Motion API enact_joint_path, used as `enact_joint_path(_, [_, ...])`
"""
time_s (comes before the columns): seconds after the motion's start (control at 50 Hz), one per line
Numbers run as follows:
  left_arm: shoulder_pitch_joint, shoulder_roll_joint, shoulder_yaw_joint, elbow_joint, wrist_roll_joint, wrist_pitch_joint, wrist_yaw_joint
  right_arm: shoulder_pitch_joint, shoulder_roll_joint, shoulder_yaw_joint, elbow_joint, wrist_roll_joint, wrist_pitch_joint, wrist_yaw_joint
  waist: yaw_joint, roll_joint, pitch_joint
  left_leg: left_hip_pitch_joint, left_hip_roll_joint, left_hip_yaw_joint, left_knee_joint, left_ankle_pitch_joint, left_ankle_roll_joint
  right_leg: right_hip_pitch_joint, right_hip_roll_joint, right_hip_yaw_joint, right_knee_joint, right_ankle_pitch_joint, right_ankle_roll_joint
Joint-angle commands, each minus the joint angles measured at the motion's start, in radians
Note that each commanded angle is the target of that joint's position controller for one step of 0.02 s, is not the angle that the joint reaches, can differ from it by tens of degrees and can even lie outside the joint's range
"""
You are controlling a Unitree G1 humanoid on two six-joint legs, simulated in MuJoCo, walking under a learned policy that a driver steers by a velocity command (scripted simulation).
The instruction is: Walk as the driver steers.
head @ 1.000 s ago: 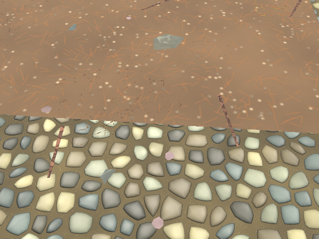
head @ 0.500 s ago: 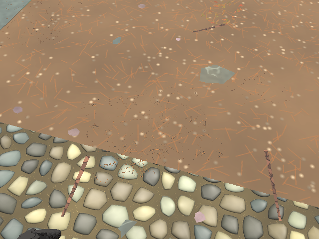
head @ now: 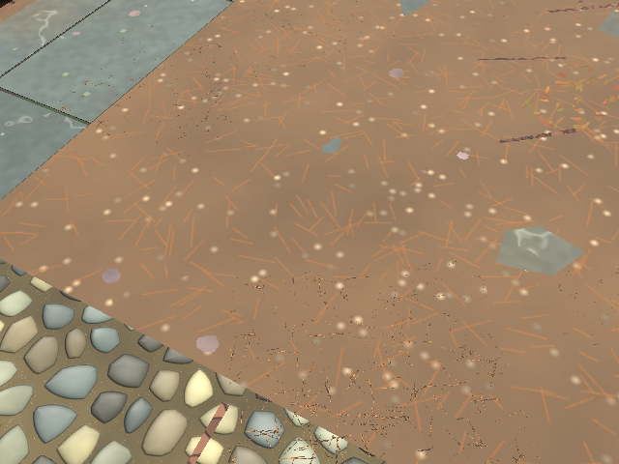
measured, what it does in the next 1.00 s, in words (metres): walks ahead, turning right: left foot, then right foot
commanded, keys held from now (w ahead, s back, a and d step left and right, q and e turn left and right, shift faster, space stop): w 0.40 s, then e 0.60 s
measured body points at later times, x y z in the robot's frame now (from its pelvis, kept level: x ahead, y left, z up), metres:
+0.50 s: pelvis +0.28 +0.06 +0.00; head +0.31 +0.07 +0.45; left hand +0.44 +0.33 -0.11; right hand +0.33 -0.22 -0.12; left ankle +0.26 +0.15 -0.75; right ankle +0.40 -0.11 -0.68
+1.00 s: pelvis +0.43 +0.03 -0.01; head +0.48 +0.00 +0.43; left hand +0.64 +0.27 -0.10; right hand +0.51 -0.28 -0.13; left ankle +0.53 +0.18 -0.71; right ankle +0.50 -0.07 -0.75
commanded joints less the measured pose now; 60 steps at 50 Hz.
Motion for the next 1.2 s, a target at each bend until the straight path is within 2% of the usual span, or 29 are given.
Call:
enact_joint_path(0.02, [-0.033,0.181,0.040,-0.059,-0.011,-0.010,0.009,-0.097,-0.028,0.001,-0.079,0.005,-0.022,0.011,-0.001,-0.106,0.009,0.048,-0.017,0.029,-0.171,0.166,-0.010,-0.028,-0.231,0.126,-0.124,0.239,-0.145])
enact_joint_path(0.14, [0.044,0.204,0.047,-0.009,-0.019,0.022,0.017,-0.201,-0.058,-0.008,-0.117,0.015,-0.035,0.039,0.003,-0.120,0.033,0.076,-0.052,0.036,-0.313,0.104,0.037,0.126,-0.307,0.144,-0.048,0.320,-0.115])
enact_joint_path(0.18, [0.016,0.220,0.050,-0.010,-0.021,0.032,0.023,-0.083,-0.100,-0.030,-0.086,0.008,-0.036,0.037,-0.079,-0.127,-0.039,0.264,-0.093,0.074,-0.359,0.071,0.077,0.136,-0.286,0.106,0.097,0.575,-0.085])
enact_joint_path(0.2, [0.014,0.199,0.041,-0.015,-0.016,0.034,0.026,0.062,-0.147,-0.054,-0.042,0.004,-0.034,0.029,-0.147,-0.110,-0.137,0.486,-0.090,0.074,-0.359,0.091,0.109,0.071,-0.237,0.066,0.272,0.623,-0.057])
enact_joint_path(0.22, [0.013,0.144,0.017,-0.047,0.014,0.030,0.029,0.249,-0.223,-0.074,-0.010,-0.009,-0.028,0.016,-0.213,0.010,-0.296,0.793,0.108,-0.146,-0.312,0.132,0.179,-0.137,-0.179,0.024,0.588,0.339,-0.019])
enact_joint_path(0.24, [0.139,0.036,-0.015,-0.059,0.007,0.010,0.021,0.271,-0.278,-0.082,0.010,-0.003,-0.022,0.022,-0.138,0.271,-0.405,1.065,0.298,-0.595,-0.419,-0.099,0.329,-0.513,-0.007,0.041,0.899,-0.348,0.033])
enact_joint_path(0.26, [0.064,0.146,0.009,-0.050,-0.014,-0.007,0.014,0.269,-0.177,-0.058,0.004,0.009,-0.021,0.022,-0.184,0.157,-0.350,1.021,0.272,-0.632,-0.487,-0.239,0.297,-0.626,-0.057,0.143,0.994,-0.389,0.024])
enact_joint_path(0.28, [-0.031,0.183,0.022,-0.083,-0.033,-0.018,0.009,0.203,-0.150,-0.045,0.002,0.009,-0.023,0.020,-0.175,0.114,-0.208,0.899,0.239,-0.491,-0.512,-0.200,0.263,-0.677,-0.101,0.122,0.994,-0.297,0.015])
enact_joint_path(0.32, [-0.096,0.163,0.023,-0.094,-0.010,-0.020,0.013,0.094,-0.116,-0.033,-0.005,-0.005,-0.025,0.024,-0.118,0.020,-0.081,0.662,0.169,-0.324,-0.566,0.010,0.247,-0.615,-0.167,0.090,0.902,-0.155,0.029])
enact_joint_path(0.36, [-0.055,0.131,0.021,-0.082,-0.008,-0.001,0.010,0.058,-0.092,-0.027,-0.001,-0.011,-0.035,0.026,-0.066,0.052,-0.072,0.551,0.134,-0.246,-0.621,0.097,0.250,-0.520,-0.194,0.096,0.851,-0.105,0.045])
enact_joint_path(0.42, [-0.089,0.099,0.014,-0.092,0.000,0.023,0.015,0.054,-0.117,-0.035,0.029,-0.007,-0.049,0.020,-0.047,0.031,-0.020,0.473,0.128,-0.139,-0.671,0.246,0.265,-0.531,-0.197,0.079,0.749,-0.036,0.080])
enact_joint_path(0.52, [-0.217,0.059,-0.002,-0.119,0.003,0.016,-0.002,0.077,-0.139,-0.036,0.077,-0.022,-0.040,-0.003,-0.095,0.019,-0.018,0.442,0.063,0.093,-0.640,0.501,0.192,-0.397,-0.134,0.033,0.417,0.285,0.077])
enact_joint_path(0.62, [-0.266,0.116,0.022,-0.176,0.007,0.022,-0.030,0.075,-0.173,-0.048,0.113,0.003,-0.002,-0.025,-0.093,0.038,-0.034,0.608,0.133,0.100,-0.505,0.522,0.155,-0.417,-0.106,0.037,0.319,0.193,0.028])
enact_joint_path(0.66, [-0.178,0.145,0.041,-0.168,0.016,0.023,-0.039,0.045,-0.178,-0.054,0.107,0.016,0.020,-0.041,-0.041,0.032,-0.073,0.623,0.120,0.117,-0.339,0.612,0.120,-0.318,-0.064,-0.003,0.260,0.141,-0.003])
enact_joint_path(0.68, [-0.089,0.187,0.064,-0.147,0.016,0.022,-0.033,0.066,-0.160,-0.049,0.103,0.010,0.030,-0.047,-0.010,-0.016,-0.124,0.591,0.061,0.150,-0.165,0.569,0.079,-0.186,-0.038,-0.001,0.201,0.257,-0.031])
enact_joint_path(0.7, [-0.025,0.284,0.088,-0.158,0.020,0.028,-0.016,0.126,-0.130,-0.034,0.079,-0.027,0.027,-0.049,-0.014,-0.201,-0.222,0.388,-0.031,0.180,0.138,0.211,0.012,0.055,-0.219,0.245,0.227,0.711,-0.118])
enact_joint_path(0.72, [-0.055,0.319,0.084,-0.186,0.026,0.036,-0.009,0.233,-0.051,-0.006,0.068,-0.045,0.019,-0.031,-0.088,-0.342,-0.351,0.070,-0.209,0.088,0.451,-0.572,-0.046,0.320,-0.434,0.623,0.212,0.865,-0.334])
enact_joint_path(0.74, [-0.059,0.238,0.069,-0.211,0.016,0.046,-0.008,0.191,-0.129,-0.019,0.088,-0.021,0.017,-0.015,-0.027,-0.197,-0.425,0.043,-0.156,-0.062,0.524,-0.537,-0.033,0.291,-0.403,0.624,0.153,0.620,-0.325])
enact_joint_path(0.76, [-0.122,0.203,0.060,-0.226,0.011,0.051,-0.005,0.106,-0.144,-0.026,0.064,0.007,0.023,-0.014,-0.029,-0.143,-0.307,-0.013,-0.126,-0.052,0.516,-0.458,-0.024,0.187,-0.356,0.528,0.123,0.457,-0.282])
enact_joint_path(0.78, [-0.160,0.176,0.054,-0.229,-0.002,0.060,0.002,0.071,-0.135,-0.027,0.064,0.004,0.034,-0.023,-0.046,-0.064,-0.218,-0.022,-0.091,-0.042,0.457,-0.394,-0.028,0.071,-0.315,0.466,0.088,0.311,-0.234])
enact_joint_path(0.82, [-0.204,0.170,0.051,-0.243,0.008,0.074,0.015,0.042,-0.140,-0.034,0.050,-0.010,0.056,-0.039,-0.082,-0.105,-0.136,0.068,-0.066,-0.043,0.325,-0.313,-0.034,-0.133,-0.255,0.417,0.034,0.162,-0.197])
enact_joint_path(0.86, [-0.215,0.184,0.060,-0.256,0.022,0.081,0.024,0.064,-0.112,-0.029,0.055,-0.013,0.059,-0.045,-0.095,-0.147,-0.138,0.127,-0.090,-0.025,0.218,-0.283,-0.048,-0.193,-0.217,0.381,0.024,0.183,-0.191])
enact_joint_path(0.96, [-0.206,0.208,0.076,-0.272,0.005,0.099,0.051,0.020,-0.096,-0.025,0.047,-0.010,0.058,-0.047,-0.073,-0.155,-0.171,0.174,-0.108,-0.047,0.039,-0.185,-0.079,-0.204,-0.189,0.405,0.036,0.042,-0.170])
enact_joint_path(1.06, [-0.194,0.201,0.078,-0.279,0.003,0.120,0.053,-0.013,-0.104,-0.030,0.031,0.000,0.036,-0.033,-0.053,-0.198,-0.144,0.234,-0.128,-0.056,-0.134,-0.190,-0.064,-0.177,-0.179,0.495,0.055,-0.032,-0.148])
enact_joint_path(1.12, [-0.207,0.186,0.074,-0.286,-0.012,0.133,0.055,0.054,-0.117,-0.042,0.051,0.004,0.019,-0.021,-0.097,-0.194,-0.136,0.393,-0.117,-0.034,-0.409,-0.062,-0.023,-0.195,-0.134,0.506,0.126,0.001,-0.098])
enact_joint_path(1.14, [-0.176,0.151,0.064,-0.286,-0.013,0.133,0.055,0.080,-0.176,-0.058,0.051,-0.010,0.020,-0.024,-0.089,-0.106,-0.149,0.503,0.025,-0.137,-0.478,-0.043,0.029,-0.280,-0.077,0.444,0.233,-0.130,-0.047])
enact_joint_path(1.16, [-0.155,0.114,0.057,-0.317,-0.015,0.127,0.050,0.048,-0.271,-0.080,0.049,-0.038,0.036,-0.030,-0.033,0.200,-0.102,0.543,0.225,-0.372,-0.522,0.081,0.169,-0.484,0.091,0.223,0.433,-0.346,0.018])
enact_joint_path(1.18, [-0.159,0.193,0.079,-0.309,0.002,0.113,0.047,0.020,-0.221,-0.072,0.026,-0.059,0.036,-0.029,-0.063,0.226,-0.096,0.485,0.314,-0.467,-0.542,0.161,0.264,-0.523,0.064,0.178,0.681,-0.415,0.065])
enact_joint_path(1.2, [-0.140,0.234,0.098,-0.285,-0.003,0.113,0.043,-0.029,-0.169,-0.056,0.000,-0.051,0.035,-0.034,-0.046,0.140,-0.092,0.467,0.278,-0.381,-0.520,0.184,0.247,-0.509,0.032,0.187,0.802,-0.356,0.081])
Keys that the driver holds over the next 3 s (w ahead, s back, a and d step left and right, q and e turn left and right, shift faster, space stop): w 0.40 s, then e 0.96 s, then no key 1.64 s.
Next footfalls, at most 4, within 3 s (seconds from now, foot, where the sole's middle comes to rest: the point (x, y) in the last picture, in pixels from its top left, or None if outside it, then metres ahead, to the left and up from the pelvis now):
0.20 left None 0.30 0.15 -0.78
0.68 right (386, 440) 0.53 -0.07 -0.78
1.14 left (284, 417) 0.57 0.15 -0.78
1.54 right None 0.43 -0.08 -0.78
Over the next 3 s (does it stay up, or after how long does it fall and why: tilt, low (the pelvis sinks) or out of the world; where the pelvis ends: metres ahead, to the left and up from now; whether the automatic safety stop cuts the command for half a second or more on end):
stays up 0.47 0.05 -0.01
